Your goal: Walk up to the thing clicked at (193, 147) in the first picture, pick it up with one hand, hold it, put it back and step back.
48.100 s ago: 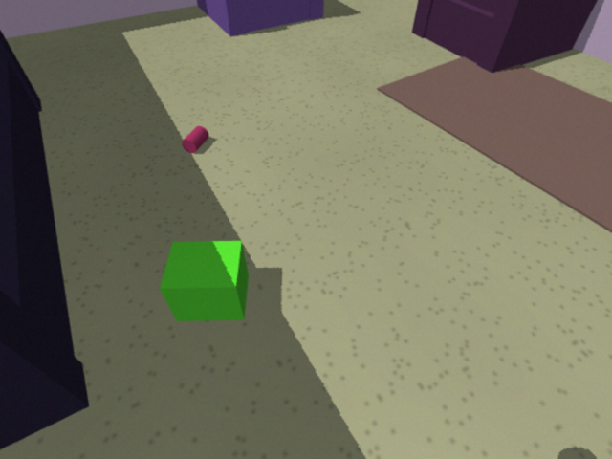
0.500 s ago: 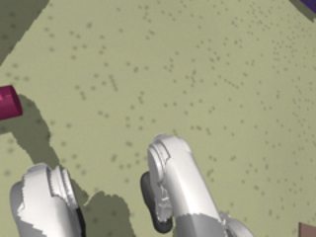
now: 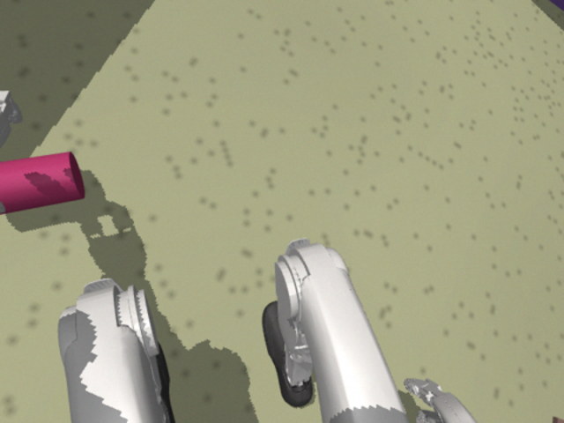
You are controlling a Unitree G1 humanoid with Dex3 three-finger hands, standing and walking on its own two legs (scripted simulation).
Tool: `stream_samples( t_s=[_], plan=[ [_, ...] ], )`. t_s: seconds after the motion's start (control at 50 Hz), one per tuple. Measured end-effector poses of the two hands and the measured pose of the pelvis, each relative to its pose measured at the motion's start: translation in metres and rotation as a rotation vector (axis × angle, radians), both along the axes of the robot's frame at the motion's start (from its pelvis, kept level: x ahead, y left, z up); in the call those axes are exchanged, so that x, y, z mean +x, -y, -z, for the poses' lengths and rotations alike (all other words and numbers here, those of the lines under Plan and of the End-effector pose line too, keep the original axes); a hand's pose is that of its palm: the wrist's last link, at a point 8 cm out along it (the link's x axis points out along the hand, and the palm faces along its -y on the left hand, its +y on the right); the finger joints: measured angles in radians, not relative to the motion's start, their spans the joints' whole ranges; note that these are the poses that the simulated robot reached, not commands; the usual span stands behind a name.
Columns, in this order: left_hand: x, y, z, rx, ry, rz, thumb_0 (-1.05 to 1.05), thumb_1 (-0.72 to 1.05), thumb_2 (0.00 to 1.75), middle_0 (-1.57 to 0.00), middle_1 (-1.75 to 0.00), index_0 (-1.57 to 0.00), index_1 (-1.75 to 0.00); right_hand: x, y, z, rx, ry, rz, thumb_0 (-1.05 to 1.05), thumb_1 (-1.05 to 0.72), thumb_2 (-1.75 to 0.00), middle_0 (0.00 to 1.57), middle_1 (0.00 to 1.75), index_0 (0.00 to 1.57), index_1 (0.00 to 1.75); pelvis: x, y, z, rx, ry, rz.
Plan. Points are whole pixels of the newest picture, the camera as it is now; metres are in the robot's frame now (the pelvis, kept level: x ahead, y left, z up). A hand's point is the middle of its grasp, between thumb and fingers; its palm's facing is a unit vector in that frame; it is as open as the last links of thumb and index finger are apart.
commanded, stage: withdraw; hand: left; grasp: from above
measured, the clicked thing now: (33, 182) +0.52 +0.31 -0.32
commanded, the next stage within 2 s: home in 0.10 s
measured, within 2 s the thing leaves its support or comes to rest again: neither
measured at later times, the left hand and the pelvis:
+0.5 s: hand out of the picture +0.49 +0.32 -0.11, palm faces -0.38 -0.19 -0.91, open 11.9 cm; pelvis +0.02 +0.00 +0.01, yaw +1 degrees
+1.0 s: hand out of the picture +0.31 +0.26 +0.09, palm faces -0.08 -0.84 -0.53, open 7.4 cm; pelvis +0.03 +0.00 +0.20, yaw +6 degrees
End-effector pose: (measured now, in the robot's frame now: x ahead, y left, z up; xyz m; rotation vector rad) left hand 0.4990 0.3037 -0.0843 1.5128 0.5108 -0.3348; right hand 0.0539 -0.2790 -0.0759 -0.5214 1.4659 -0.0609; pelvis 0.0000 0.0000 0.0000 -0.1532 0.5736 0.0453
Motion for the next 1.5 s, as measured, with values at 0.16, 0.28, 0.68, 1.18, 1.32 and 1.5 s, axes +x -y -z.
stream_samples(
  t_s=[0.16, 0.28, 0.68, 1.18, 1.32, 1.5],
  plan=[
    [0.013, -0.003, 0.036, 0.011, 0.089, -0.016, 0.0, -0.46, 0.96, -0.12, -0.97, -0.13, -0.96, -0.024, -0.009, 0.021, -0.001, -0.052, 0.01, 0.0, -0.9, -0.9, 0.2, 0.3, 0.2, 0.3, 0.001, -0.001, 0.028, -0.01, 0.014, 0.011],
    [0.027, -0.015, 0.03, 0.052, 0.154, -0.079, 0.0, -0.43, 0.94, -0.14, -0.95, -0.16, -0.93, -0.028, -0.024, 0.034, 0.049, -0.057, 0.052, 0.0, -0.89, -0.9, 0.2, 0.3, 0.2, 0.3, 0.006, -0.003, 0.034, -0.011, -0.009, 0.012],
    [-0.081, -0.018, -0.105, -0.323, 0.122, -0.354, 0.0, 0.6, 0.85, -0.21, -0.36, -0.21, -0.36, 0.081, -0.022, -0.042, 0.125, 0.197, 0.056, 0.0, -0.9, -0.9, 0.2, 0.3, 0.2, 0.3, 0.016, -0.005, -0.074, 0.02, -0.034, -0.026],
    [-0.24, 0.024, -0.286, -0.901, 0.056, -0.954, 0.01, 0.9, 0.89, -0.21, -0.3, -0.21, -0.3, 0.198, -0.077, -0.258, 0.218, 0.678, -0.042, 0.01, -0.9, -0.9, 0.2, 0.3, 0.2, 0.3, 0.047, -0.003, -0.262, 0.083, 0.194, -0.094],
    [-0.261, 0.034, -0.34, -0.999, 0.048, -1.064, 0.01, 0.9, 0.89, -0.2, -0.3, -0.21, -0.3, 0.194, -0.077, -0.306, 0.191, 0.715, -0.015, 0.01, -0.9, -0.9, 0.2, 0.3, 0.2, 0.3, 0.067, -0.005, -0.307, 0.097, 0.266, -0.107],
    [-0.283, 0.041, -0.403, -1.048, 0.069, -1.083, 0.01, 0.9, 0.89, -0.2, -0.3, -0.21, -0.3, 0.204, -0.074, -0.353, 0.173, 0.807, 0.004, 0.01, -0.9, -0.9, 0.2, 0.3, 0.2, 0.3, 0.09, -0.009, -0.345, 0.116, 0.342, -0.114]
  ],
)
